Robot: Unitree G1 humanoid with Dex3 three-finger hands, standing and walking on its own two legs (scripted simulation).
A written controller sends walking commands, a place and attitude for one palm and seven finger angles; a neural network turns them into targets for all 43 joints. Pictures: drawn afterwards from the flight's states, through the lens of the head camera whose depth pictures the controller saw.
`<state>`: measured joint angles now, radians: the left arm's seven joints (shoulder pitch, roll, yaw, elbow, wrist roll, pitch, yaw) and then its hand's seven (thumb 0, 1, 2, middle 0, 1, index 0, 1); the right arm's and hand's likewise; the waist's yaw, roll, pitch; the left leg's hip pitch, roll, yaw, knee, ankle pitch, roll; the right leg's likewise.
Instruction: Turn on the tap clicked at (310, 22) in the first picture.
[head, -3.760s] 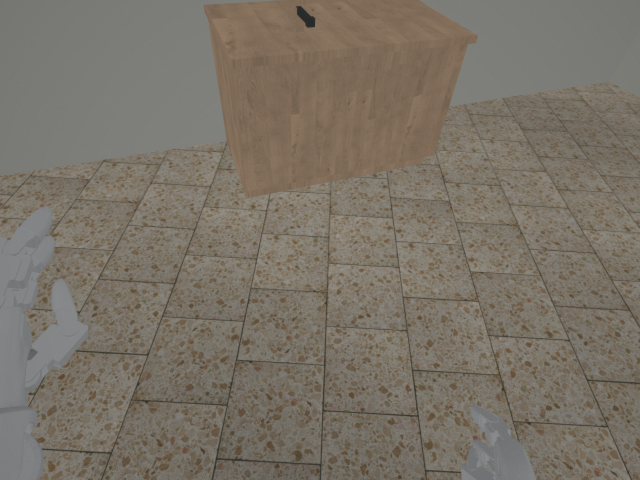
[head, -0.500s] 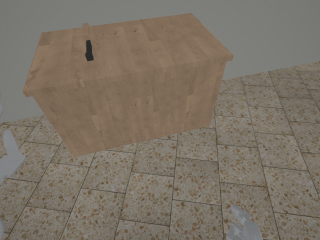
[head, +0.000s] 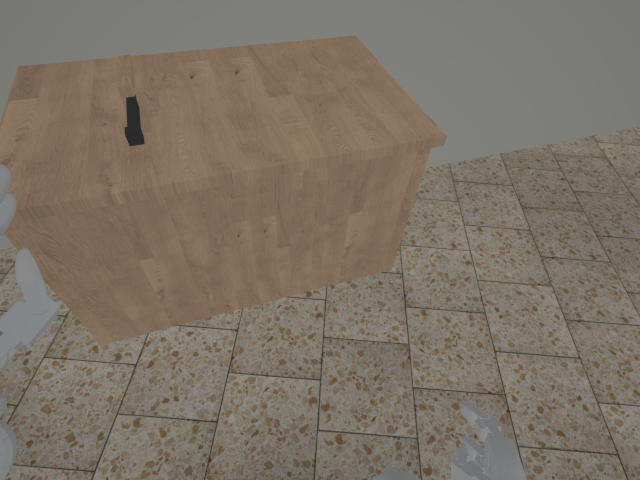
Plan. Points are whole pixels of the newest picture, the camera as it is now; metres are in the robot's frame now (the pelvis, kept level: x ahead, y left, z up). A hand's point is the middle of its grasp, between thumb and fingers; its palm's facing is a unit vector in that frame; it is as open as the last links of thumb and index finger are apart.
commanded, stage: take the last steps up to it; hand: left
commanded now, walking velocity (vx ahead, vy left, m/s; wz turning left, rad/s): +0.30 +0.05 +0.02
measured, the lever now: (134, 135) +0.71 +0.40 +0.00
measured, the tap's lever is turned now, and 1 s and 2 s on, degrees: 0 0 0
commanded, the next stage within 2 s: come to a stop and stand still in 1.24 s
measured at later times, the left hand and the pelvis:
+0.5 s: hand (124, 235) +0.31 +0.22 +0.17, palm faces +0.39 -0.81 -0.43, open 7.5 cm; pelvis +0.10 -0.01 +0.00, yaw +2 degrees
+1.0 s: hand (136, 161) +0.42 +0.24 +0.18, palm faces +0.42 -0.75 -0.51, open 7.5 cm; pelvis +0.20 +0.00 -0.01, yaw +1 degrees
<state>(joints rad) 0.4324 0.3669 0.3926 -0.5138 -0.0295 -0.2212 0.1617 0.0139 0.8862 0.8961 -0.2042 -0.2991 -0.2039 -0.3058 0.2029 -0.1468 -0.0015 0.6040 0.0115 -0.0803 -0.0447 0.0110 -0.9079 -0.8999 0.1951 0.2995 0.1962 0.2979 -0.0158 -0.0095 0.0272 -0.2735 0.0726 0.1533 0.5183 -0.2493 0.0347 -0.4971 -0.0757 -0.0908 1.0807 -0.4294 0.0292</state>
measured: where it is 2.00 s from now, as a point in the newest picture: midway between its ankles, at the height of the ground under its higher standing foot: (312, 469)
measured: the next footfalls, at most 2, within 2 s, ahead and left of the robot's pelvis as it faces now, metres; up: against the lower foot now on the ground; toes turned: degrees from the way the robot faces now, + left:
right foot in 0.18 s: +0.13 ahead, -0.13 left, +0.00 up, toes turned -9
left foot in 0.58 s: +0.22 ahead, +0.13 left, +0.00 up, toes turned +9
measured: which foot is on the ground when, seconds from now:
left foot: down 0.00-0.20, up 0.22-0.56, down 0.58-0.98, up 1.00-1.00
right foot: up 0.00-0.16, down 0.18-0.58, up 0.60-0.94, down 0.96-1.00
